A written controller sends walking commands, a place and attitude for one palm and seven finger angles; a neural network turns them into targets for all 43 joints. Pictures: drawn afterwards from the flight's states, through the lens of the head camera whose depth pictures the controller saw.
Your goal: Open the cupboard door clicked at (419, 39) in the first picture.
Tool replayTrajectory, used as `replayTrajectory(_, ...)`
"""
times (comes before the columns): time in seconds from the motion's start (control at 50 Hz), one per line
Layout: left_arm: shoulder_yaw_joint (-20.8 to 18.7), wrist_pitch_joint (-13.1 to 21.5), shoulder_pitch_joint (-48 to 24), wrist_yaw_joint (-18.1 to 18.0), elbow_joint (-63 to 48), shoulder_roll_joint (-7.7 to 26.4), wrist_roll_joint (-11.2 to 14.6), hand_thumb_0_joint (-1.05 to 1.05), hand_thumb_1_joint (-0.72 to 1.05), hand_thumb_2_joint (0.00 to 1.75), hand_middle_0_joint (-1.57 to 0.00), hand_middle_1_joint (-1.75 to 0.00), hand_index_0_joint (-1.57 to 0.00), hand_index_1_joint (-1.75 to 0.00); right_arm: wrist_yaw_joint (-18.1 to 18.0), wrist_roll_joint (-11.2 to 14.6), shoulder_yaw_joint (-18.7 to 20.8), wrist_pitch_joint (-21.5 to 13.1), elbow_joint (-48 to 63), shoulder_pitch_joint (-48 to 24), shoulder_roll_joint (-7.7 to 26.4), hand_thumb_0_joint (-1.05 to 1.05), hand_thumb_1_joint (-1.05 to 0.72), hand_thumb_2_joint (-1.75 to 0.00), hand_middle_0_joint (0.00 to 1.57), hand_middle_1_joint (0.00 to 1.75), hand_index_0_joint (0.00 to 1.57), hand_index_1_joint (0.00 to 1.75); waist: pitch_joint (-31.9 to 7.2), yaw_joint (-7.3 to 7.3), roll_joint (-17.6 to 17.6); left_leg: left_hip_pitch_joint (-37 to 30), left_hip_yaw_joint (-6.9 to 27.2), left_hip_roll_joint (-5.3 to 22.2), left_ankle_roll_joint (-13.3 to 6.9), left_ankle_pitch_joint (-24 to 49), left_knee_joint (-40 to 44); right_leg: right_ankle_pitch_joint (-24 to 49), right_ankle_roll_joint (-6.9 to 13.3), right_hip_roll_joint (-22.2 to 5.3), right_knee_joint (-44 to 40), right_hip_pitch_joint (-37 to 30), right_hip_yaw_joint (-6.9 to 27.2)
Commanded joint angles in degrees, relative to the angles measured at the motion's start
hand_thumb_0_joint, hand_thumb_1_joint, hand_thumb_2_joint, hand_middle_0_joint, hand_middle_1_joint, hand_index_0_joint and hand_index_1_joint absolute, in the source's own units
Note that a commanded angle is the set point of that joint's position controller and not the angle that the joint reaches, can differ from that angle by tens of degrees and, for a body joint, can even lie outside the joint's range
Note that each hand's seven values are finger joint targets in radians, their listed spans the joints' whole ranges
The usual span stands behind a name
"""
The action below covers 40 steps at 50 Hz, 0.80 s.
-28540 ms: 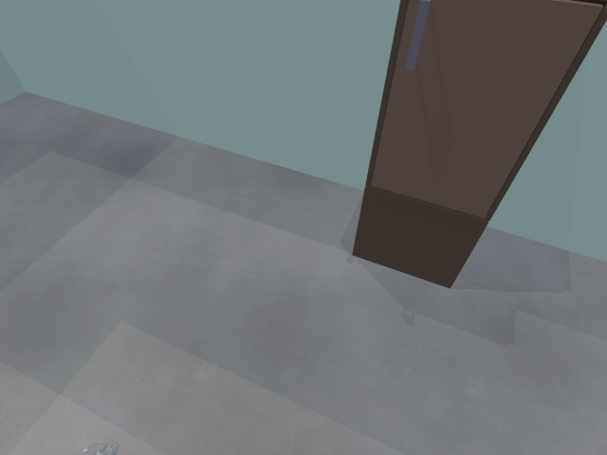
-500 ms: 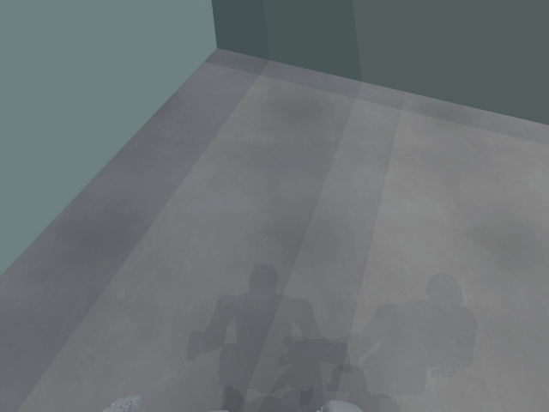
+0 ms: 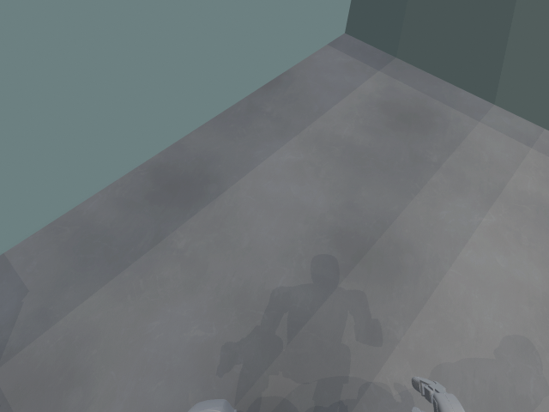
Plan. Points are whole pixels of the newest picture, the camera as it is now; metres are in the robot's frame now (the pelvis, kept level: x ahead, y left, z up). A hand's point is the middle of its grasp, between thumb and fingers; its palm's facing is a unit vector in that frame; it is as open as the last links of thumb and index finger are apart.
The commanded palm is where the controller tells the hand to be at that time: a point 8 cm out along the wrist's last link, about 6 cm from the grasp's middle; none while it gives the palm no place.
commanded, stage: turn to face it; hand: left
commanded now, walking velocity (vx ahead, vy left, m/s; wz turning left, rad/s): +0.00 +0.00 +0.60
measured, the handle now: out of the picture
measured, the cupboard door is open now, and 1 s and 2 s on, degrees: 44 44 44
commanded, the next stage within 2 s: none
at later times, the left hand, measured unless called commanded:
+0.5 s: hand out of the picture +0.07 +0.16 -0.14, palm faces +0.29 -0.92 -0.27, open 7.4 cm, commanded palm none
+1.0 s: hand out of the picture +0.04 +0.18 -0.15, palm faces +0.57 -0.76 -0.32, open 7.4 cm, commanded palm none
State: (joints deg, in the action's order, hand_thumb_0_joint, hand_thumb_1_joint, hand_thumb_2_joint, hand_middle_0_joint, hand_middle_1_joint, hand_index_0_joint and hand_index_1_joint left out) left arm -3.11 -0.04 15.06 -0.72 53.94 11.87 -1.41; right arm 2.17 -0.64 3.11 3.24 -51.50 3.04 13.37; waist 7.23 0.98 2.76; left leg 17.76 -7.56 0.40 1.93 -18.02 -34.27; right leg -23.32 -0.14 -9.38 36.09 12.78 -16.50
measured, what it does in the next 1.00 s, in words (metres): walks ahead, turning left: left foot, then right foot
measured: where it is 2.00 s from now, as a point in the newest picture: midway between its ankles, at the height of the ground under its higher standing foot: outside the picture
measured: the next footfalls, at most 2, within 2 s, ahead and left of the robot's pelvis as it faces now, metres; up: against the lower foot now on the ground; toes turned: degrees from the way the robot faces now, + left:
left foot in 0.02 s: +0.04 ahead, +0.12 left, +0.00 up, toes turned +7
right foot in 0.32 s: +0.10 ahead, -0.16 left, +0.00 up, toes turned +9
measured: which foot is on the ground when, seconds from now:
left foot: up 0.00-0.00, down 0.02-0.32, up 0.34-0.64, down 0.66-0.98, up 1.00-1.00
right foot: down 0.00-0.02, up 0.04-0.30, down 0.32-0.66, up 0.68-0.96, down 0.98-1.00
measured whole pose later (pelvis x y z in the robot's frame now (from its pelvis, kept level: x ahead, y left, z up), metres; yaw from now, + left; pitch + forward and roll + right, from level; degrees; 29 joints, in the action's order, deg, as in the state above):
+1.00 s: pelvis +0.08 -0.07 +0.00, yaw +36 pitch +2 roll +1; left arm -4.2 -1.0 8.8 -0.6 49.6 13.6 -1.2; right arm 0.7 -1.0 3.9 3.2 -52.8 9.9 12.9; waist 4.4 -0.5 -1.6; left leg 20.3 4.9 -1.0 2.0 -19.2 -36.3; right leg -19.0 -2.4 -2.6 34.8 18.6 -2.3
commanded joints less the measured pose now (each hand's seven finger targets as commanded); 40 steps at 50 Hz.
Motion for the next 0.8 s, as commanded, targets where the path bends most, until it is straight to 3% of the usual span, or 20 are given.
replayTrajectory(0.0, -1.9, 0.06, -4.88, -0.25, -9.29, 7.39, 0.58, 0.0, 0.9, 0.9, -0.2, -0.3, -0.2, -0.3, -1.43, -0.42, 4.54, -1.54, 1.33, 14.79, 16.73, 0.0, -0.9, -0.9, 0.2, 0.3, 0.2, 0.3, -16.51, -7.8, -18.54, -23.26, 28.93, 26.28, -17.42, 45.83, 11.21, -16.15, -4.93, 1.93, 30.52, 21.32, 10.17)
replayTrajectory(0.02, -2.03, -0.87, -7.35, -0.71, -9.25, 7.79, 0.15, 0.0, 0.9, 0.9, -0.2, -0.3, -0.2, -0.3, -1.95, -0.35, 4.41, -1.73, 1.28, 14.03, 15.64, 0.0, -0.9, -0.9, 0.2, 0.3, 0.2, 0.3, -15.48, -7.48, -13.44, -19.89, 27.99, 24.57, -16.76, 37.08, 11.81, -13.35, -4.99, 1.51, 32.92, 23.31, 14.34)
replayTrajectory(0.1, -2.45, -1.76, -5.03, 0.25, -5.99, 6.63, 0.29, 0.0, 0.9, 0.9, -0.2, -0.3, -0.2, -0.3, -2.94, -0.77, 3.09, -2.37, 3.61, 4.35, 11.25, 0.0, -0.9, -0.9, 0.2, 0.3, 0.2, 0.3, -8.59, -1.87, -12.1, -7.82, 18.93, 14.13, -11.2, 25.23, 13.44, -2.31, -5.33, 2.82, 27.47, 18.34, 15.94)
replayTrajectory(0.14, -2.37, -1.69, -4.97, 0.48, -6.15, 6.11, 0.34, 0.0, 0.9, 0.9, -0.2, -0.3, -0.2, -0.3, -2.84, -0.91, 3.25, -2.39, 3.51, 4.65, 11.56, 0.0, -0.9, -0.9, 0.2, 0.3, 0.2, 0.3, -8.7, -1.86, -10.82, -6.22, 18.31, 12.6, -10.55, 22.83, 13.16, -2.14, -5.12, 4.38, 20.61, 14.7, 14.81)
replayTrajectory(0.2, -2.23, -1.37, -4.39, 0.49, -6.58, 5.58, 0.44, 0.0, 0.9, 0.9, -0.2, -0.3, -0.2, -0.3, -2.61, -1.05, 3.71, -2.0, 3.47, 4.2, 11.76, 0.0, -0.9, -0.9, 0.2, 0.3, 0.2, 0.3, -9.44, -1.68, -13.25, -3.94, 20.02, 11.49, -10.14, 20.36, 11.77, -1.37, -4.84, 6.99, 10.1, 8.84, 13.1)
replayTrajectory(0.26, -2.65, -0.36, 0.89, 0.29, -5.91, 6.69, 0.5, 0.0, 0.9, 0.9, -0.2, -0.3, -0.2, -0.3, -2.47, -0.59, 4.05, -1.57, 4.5, 1.57, 11.33, 0.0, -0.9, -0.9, 0.2, 0.3, 0.2, 0.3, -9.94, 1.36, -11.6, 2.85, 20.19, 8.58, -7.13, 15.81, 6.31, 8.76, -4.3, 8.2, -5.62, -3.17, 11.8)
replayTrajectory(0.28, -3.3, 0.42, 3.0, -0.16, -5.71, 9.85, -0.04, 0.0, 0.9, 0.9, -0.2, -0.3, -0.2, -0.3, -2.22, -0.06, 3.79, -1.57, 5.06, 1.76, 8.55, 0.0, -0.9, -0.9, 0.2, 0.3, 0.2, 0.3, -10.5, 2.48, -3.2, 9.02, 16.47, 3.92, -3.83, 6.89, -1.16, 10.44, -2.44, 1.27, -14.7, -9.73, 18.55)
replayTrajectory(0.3, -4.47, 0.91, 3.55, -0.75, -5.83, 15.51, -0.79, 0.0, 0.9, 0.9, -0.2, -0.3, -0.2, -0.3, -1.83, 0.17, 3.04, -1.68, 6.43, 2.72, 4.31, 0.0, -0.9, -0.9, 0.2, 0.3, 0.2, 0.3, -10.42, 2.76, 15.1, 18.4, 7.24, -4.61, 0.58, -13.65, -16.78, 16.44, 4.39, -15.49, -20.07, -13.47, 36.57)
replayTrajectory(0.32, -3.94, 0.65, 3.37, -0.9, -6.45, 16.46, -0.31, 0.0, 0.9, 0.9, -0.2, -0.3, -0.2, -0.3, -1.53, -0.15, 2.97, -1.53, 6.93, 1.99, 5.81, 0.0, -0.9, -0.9, 0.2, 0.3, 0.2, 0.3, -10.23, 3.32, 13.19, 16.69, 10.04, -1.98, -0.18, -18.91, -29.83, 18.06, 9.31, -20.54, -20.05, -6.7, 37.1)
replayTrajectory(0.34, -3.85, 0.63, 0.76, -1.52, -6.69, 13.42, -0.19, 0.0, 0.9, 0.9, -0.2, -0.3, -0.2, -0.3, -1.8, -0.17, 3.45, -0.93, 6.37, 1.56, 5.57, 0.0, -0.9, -0.9, 0.2, 0.3, 0.2, 0.3, -10.0, 1.68, 15.08, 17.54, 11.57, -0.3, -0.23, -16.88, -36.55, 19.45, 9.23, -18.17, -19.17, -4.95, 35.94)
replayTrajectory(0.38, -2.29, 0.51, -4.26, -1.32, -7.69, 9.46, -0.05, 0.0, 0.9, 0.9, -0.2, -0.3, -0.2, -0.3, -1.03, -0.38, 2.84, -0.42, 4.22, 2.41, 4.8, 0.0, -0.9, -0.9, 0.2, 0.3, 0.2, 0.3, -7.05, -1.07, 10.5, 16.83, 9.49, 1.68, 1.18, -9.78, -38.45, 27.17, 6.63, -11.04, -16.13, -3.19, 22.52)
replayTrajectory(0.44, -2.39, 1.02, -2.89, -1.34, -7.32, 9.71, -0.31, 0.0, 0.9, 0.9, -0.2, -0.3, -0.2, -0.3, -0.38, 0.1, 1.94, -0.35, 3.59, 1.93, 2.93, 0.0, -0.9, -0.9, 0.2, 0.3, 0.2, 0.3, -8.86, -0.5, 8.31, 12.94, 5.41, 1.56, 2.05, -9.23, -25.73, 37.48, 5.4, -9.88, -13.58, -7.71, 15.19)
replayTrajectory(0.54, -3.36, 1.06, 0.64, -1.03, -5.08, 12.23, -0.41, 0.0, 0.9, 0.9, -0.2, -0.3, -0.2, -0.3, -0.15, 0.35, 1.12, -1.14, 4.21, 0.19, 1.92, 0.0, -0.9, -0.9, 0.2, 0.3, 0.2, 0.3, -10.28, 1.4, 9.35, 7.45, 0.97, 0.07, 1.19, -8.11, -7.83, 46.0, 5.21, -11.35, -8.88, -12.69, 12.44)
replayTrajectory(0.6, -3.75, 0.84, -0.84, -0.54, -5.21, 12.57, 0.43, 0.0, 0.9, 0.9, -0.2, -0.3, -0.2, -0.3, -0.5, -0.11, 1.76, -1.69, 3.07, 5.79, 4.5, 0.0, -0.9, -0.9, 0.2, 0.3, 0.2, 0.3, -11.92, -2.27, 5.8, -5.74, -0.19, -0.91, -0.34, 4.91, 6.86, 42.25, 1.22, -10.09, 0.12, -5.99, 8.07)
replayTrajectory(0.62, -3.56, 0.53, -1.47, -0.25, -6.33, 10.76, 0.83, 0.0, 0.9, 0.9, -0.2, -0.3, -0.2, -0.3, -0.74, -0.57, 2.93, -2.14, 2.44, 9.7, 8.74, 0.0, -0.9, -0.9, 0.2, 0.3, 0.2, 0.3, -14.86, -4.48, -3.75, -16.17, 8.52, 6.64, -3.72, 18.19, 9.91, 29.15, -1.91, -7.02, 9.77, 3.94, 5.43)
replayTrajectory(0.64, -2.15, 0.25, -3.51, 0.14, -8.78, 6.41, 1.08, 0.0, 0.9, 0.9, -0.2, -0.3, -0.2, -0.3, -1.07, -0.86, 4.62, -2.13, 2.22, 13.44, 14.84, 0.0, -0.9, -0.9, 0.2, 0.3, 0.2, 0.3, -15.44, -6.6, -21.06, -23.08, 29.44, 22.51, -12.58, 41.32, 11.19, -12.26, -5.67, 1.35, 23.26, 19.57, 5.72)
replayTrajectory(0.66, -1.97, -0.59, -6.82, -0.4, -10.86, 6.75, 0.39, 0.0, 0.9, 0.9, -0.2, -0.3, -0.2, -0.3, -1.46, -0.76, 4.73, -1.56, 1.11, 16.46, 16.37, 0.0, -0.9, -0.9, 0.2, 0.3, 0.2, 0.3, -14.83, -7.72, -15.69, -18.68, 29.54, 25.6, -16.72, 37.08, 11.33, -16.37, -4.65, 2.02, 29.8, 20.75, 12.47)
replayTrajectory(0.7, -2.41, -1.13, -9.2, -0.46, -9.17, 6.38, 0.46, 0.0, 0.9, 0.9, -0.2, -0.3, -0.2, -0.3, -2.81, -0.87, 4.13, -2.12, 2.21, 11.58, 13.16, 0.0, -0.9, -0.9, 0.2, 0.3, 0.2, 0.3, -11.16, -5.58, -17.66, -11.94, 26.59, 18.87, -13.92, 27.29, 13.18, -8.21, -4.68, 2.04, 32.5, 22.45, 16.58)
replayTrajectory(0.72, -2.59, -1.44, -8.0, -0.11, -7.9, 6.5, 0.39, 0.0, 0.9, 0.9, -0.2, -0.3, -0.2, -0.3, -2.95, -0.9, 3.58, -2.23, 2.97, 8.37, 11.6, 0.0, -0.9, -0.9, 0.2, 0.3, 0.2, 0.3, -9.48, -3.81, -15.04, -8.8, 23.42, 16.06, -12.06, 23.94, 14.15, -4.0, -4.69, 2.24, 32.12, 20.94, 16.94)
replayTrajectory(0.78, -2.48, -1.48, -5.93, 0.37, -6.71, 5.94, 0.36, 0.0, 0.9, 0.9, -0.2, -0.3, -0.2, -0.3, -3.03, -0.92, 3.04, -2.78, 3.18, 7.33, 10.46, 0.0, -0.9, -0.9, 0.2, 0.3, 0.2, 0.3, -10.17, -2.27, -11.01, -9.23, 20.47, 13.18, -10.96, 25.43, 13.58, -1.5, -4.89, 3.73, 25.12, 17.89, 16.29)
